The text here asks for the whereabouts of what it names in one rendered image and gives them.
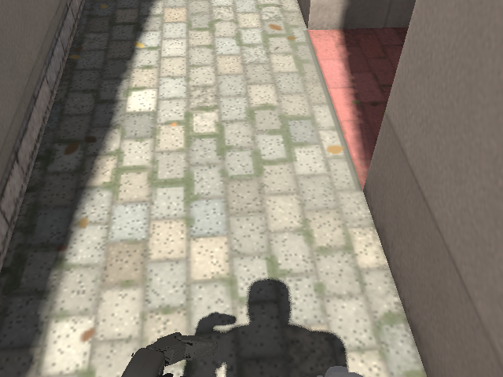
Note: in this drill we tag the left robot hand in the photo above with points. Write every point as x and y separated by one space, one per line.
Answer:
168 350

